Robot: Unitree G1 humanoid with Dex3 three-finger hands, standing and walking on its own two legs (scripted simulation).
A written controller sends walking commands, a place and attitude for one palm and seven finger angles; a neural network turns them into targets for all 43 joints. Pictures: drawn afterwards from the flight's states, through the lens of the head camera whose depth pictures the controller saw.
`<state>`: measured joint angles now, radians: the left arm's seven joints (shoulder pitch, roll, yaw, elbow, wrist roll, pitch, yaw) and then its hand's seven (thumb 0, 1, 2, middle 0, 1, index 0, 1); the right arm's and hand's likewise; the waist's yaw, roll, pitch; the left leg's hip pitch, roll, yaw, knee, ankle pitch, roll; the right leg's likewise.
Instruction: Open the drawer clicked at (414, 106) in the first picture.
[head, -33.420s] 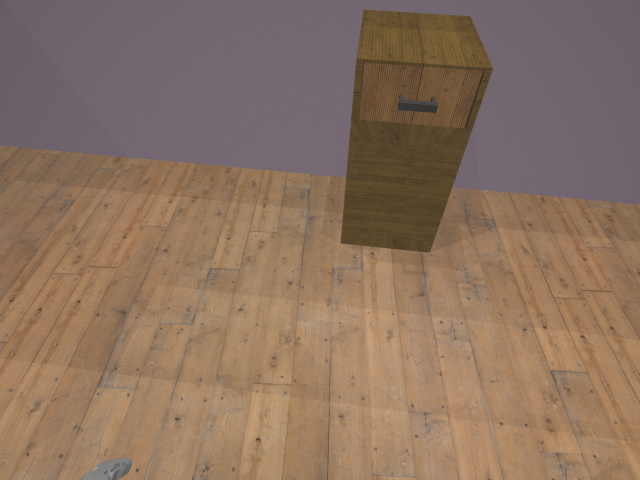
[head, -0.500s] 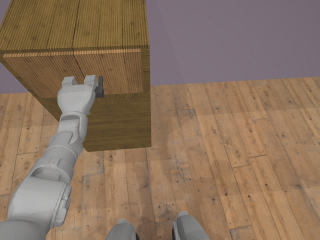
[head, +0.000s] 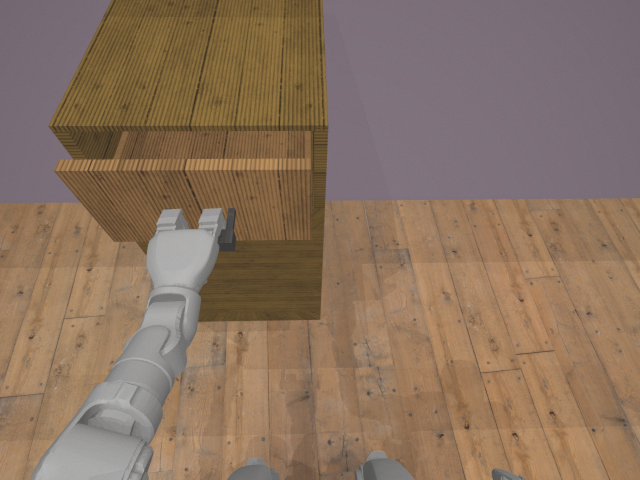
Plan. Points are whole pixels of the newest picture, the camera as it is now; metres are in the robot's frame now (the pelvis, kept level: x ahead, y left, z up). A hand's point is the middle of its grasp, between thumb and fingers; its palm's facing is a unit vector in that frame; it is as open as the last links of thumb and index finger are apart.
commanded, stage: pull the drawer open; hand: left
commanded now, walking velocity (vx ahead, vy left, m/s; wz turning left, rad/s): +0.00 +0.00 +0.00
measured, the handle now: (197, 227) +0.47 +0.18 -0.02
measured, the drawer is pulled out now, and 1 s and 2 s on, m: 0.07 0.20 0.30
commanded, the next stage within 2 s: none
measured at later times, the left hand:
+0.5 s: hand (191, 314) +0.34 +0.17 -0.04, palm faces -0.02 -0.06 -1.00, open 6.1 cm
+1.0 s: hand (184, 361) +0.28 +0.17 -0.04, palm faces -0.01 -0.07 -1.00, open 6.0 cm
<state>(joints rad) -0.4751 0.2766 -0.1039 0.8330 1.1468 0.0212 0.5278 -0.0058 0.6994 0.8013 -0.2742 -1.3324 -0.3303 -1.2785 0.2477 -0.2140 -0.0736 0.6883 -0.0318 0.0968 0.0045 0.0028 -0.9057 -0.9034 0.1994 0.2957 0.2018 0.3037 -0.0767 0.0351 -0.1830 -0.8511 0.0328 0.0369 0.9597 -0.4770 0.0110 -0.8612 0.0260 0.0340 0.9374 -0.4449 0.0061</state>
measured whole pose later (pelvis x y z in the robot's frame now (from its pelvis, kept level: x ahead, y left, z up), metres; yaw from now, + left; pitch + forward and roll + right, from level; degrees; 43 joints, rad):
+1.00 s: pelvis -0.01 -0.02 +0.00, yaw +1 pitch +15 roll +1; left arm 0.01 0.24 -0.16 0.43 1.15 0.04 0.55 0.01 0.68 0.81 -0.28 -1.31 -0.36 -1.29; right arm 0.15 -0.21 -0.06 0.65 -0.04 0.05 0.00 0.01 -0.91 -0.90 0.20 0.30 0.20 0.30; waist -0.02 0.03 -0.17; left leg -0.75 0.03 0.03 0.95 -0.47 -0.01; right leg -0.78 0.03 0.03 0.97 -0.46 -0.02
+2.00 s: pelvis -0.02 -0.03 -0.02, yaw +0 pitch +15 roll +2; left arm 0.45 0.28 -0.12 0.04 1.14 -0.04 0.57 0.03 0.68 0.78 -0.26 -1.30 -0.38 -1.29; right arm 0.10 -0.20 -0.02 0.57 -0.06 0.04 0.03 0.01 -0.90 -0.90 0.20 0.30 0.20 0.30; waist 0.02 0.01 -0.17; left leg -0.80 0.03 0.04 1.05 -0.52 -0.03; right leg -0.85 0.03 0.04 1.11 -0.52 -0.04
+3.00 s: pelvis -0.03 -0.03 -0.02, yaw +2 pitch +14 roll +1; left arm 0.32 0.26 -0.17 0.14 1.15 0.01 0.60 0.00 -0.48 0.31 -0.31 -1.20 -0.32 -1.20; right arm 0.10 -0.22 -0.04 0.61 -0.06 0.05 -0.01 0.01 -0.91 -0.90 0.20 0.30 0.20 0.30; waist 0.04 0.03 -0.16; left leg -0.81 0.02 0.01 1.05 -0.49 -0.03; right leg -0.84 0.02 0.01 1.09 -0.49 -0.03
